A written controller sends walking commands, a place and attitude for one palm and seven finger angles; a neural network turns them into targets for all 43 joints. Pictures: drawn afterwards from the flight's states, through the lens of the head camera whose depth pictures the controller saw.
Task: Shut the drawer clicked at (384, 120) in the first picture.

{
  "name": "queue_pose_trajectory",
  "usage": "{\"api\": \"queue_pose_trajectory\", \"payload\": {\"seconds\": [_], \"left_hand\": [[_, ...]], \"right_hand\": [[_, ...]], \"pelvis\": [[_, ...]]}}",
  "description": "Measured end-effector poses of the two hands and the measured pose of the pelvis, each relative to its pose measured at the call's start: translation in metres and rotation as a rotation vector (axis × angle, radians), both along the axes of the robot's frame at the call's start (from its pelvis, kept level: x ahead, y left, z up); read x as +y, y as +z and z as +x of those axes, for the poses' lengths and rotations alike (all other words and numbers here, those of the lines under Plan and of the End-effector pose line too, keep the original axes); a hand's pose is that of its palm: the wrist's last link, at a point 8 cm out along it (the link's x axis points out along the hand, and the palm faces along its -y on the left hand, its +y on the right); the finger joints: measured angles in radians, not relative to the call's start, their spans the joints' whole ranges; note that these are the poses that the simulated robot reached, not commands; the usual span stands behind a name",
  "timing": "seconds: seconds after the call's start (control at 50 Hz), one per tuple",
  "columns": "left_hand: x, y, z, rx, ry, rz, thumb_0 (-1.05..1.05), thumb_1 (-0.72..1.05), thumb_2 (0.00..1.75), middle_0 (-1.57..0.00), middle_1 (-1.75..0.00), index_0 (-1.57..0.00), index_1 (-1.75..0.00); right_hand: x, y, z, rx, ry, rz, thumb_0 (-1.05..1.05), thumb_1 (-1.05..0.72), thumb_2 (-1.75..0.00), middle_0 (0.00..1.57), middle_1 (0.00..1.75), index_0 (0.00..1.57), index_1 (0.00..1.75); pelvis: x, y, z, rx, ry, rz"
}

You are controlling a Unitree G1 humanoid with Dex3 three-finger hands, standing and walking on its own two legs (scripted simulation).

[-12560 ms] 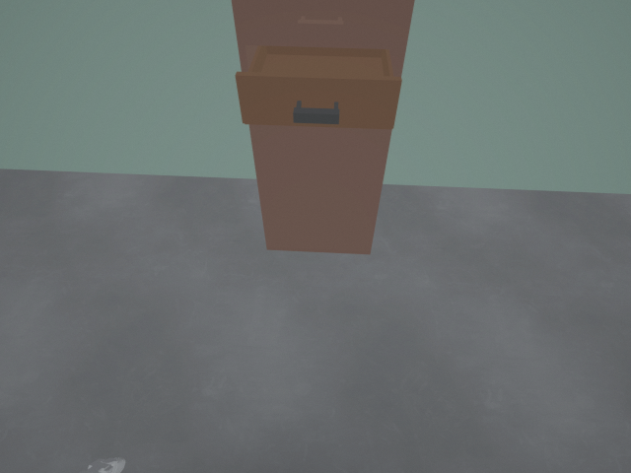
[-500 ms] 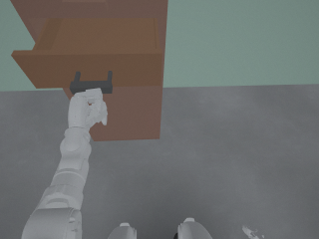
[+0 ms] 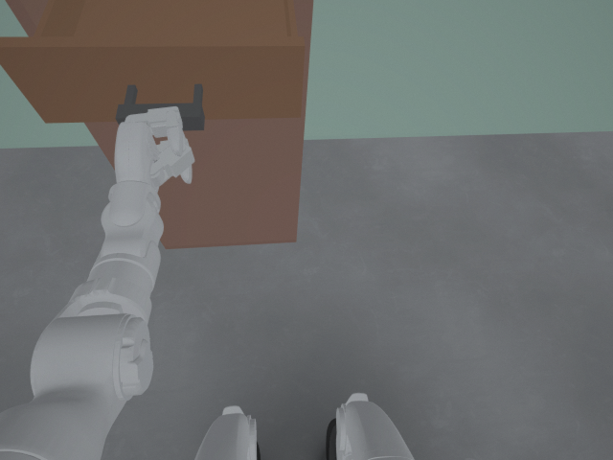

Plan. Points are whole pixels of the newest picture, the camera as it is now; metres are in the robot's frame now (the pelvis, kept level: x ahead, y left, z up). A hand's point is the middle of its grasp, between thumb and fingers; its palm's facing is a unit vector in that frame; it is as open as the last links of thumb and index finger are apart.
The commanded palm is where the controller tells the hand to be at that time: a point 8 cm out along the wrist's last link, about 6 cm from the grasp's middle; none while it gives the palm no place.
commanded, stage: push the drawer shut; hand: left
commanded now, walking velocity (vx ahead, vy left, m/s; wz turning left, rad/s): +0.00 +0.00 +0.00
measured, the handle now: (163, 104) +0.57 +0.17 +0.07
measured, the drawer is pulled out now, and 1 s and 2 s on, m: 0.13 0.00 0.00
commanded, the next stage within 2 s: pull the fist back off the drawer in 1.32 s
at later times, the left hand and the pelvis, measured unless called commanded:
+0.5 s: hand (194, 113) +0.56 +0.13 +0.07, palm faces +0.03 -1.00 -0.03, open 3.0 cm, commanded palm +0.56 +0.17 +0.08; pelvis +0.00 +0.00 -0.01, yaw -1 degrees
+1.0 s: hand (194, 83) +0.61 +0.13 +0.08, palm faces +0.03 -1.00 -0.03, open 3.1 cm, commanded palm +0.62 +0.16 +0.08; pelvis +0.02 +0.01 -0.01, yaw -2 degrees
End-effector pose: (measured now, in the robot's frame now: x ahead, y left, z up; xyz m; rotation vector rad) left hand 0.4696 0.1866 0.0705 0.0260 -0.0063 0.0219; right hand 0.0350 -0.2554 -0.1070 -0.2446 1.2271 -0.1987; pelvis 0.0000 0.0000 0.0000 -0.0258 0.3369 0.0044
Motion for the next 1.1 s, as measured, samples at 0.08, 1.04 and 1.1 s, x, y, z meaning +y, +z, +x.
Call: {"api": "queue_pose_trajectory", "payload": {"seconds": [0.08, 1.04, 1.1], "left_hand": [[-0.002, 0.001, 0.011, 0.005, 0.003, 0.003, -0.05, 0.85, 0.99, -1.40, -1.60, -1.40, -1.60], [0.001, 0.007, 0.126, 0.050, 0.012, -0.001, 0.00, 0.85, 0.98, -1.40, -1.60, -1.40, -1.60], [0.003, 0.006, 0.128, 0.049, 0.000, 0.000, -0.01, 0.82, 1.00, -1.40, -1.60, -1.40, -1.60]], "right_hand": [[-0.002, 0.000, -0.018, 0.036, -0.016, -0.009, 0.00, -0.90, -0.90, 0.20, 0.30, 0.20, 0.30], [0.019, 0.014, -0.083, 0.311, -0.120, -0.019, 0.00, -0.90, -0.90, 0.20, 0.30, 0.20, 0.30], [0.020, 0.015, -0.087, 0.326, -0.123, -0.022, 0.00, -0.90, -0.90, 0.20, 0.30, 0.20, 0.30]], "pelvis": [[0.000, -0.002, -0.003, 0.014, -0.002, -0.002], [0.007, -0.012, 0.017, 0.163, -0.013, -0.045], [0.007, -0.014, 0.016, 0.170, -0.012, -0.048]]}}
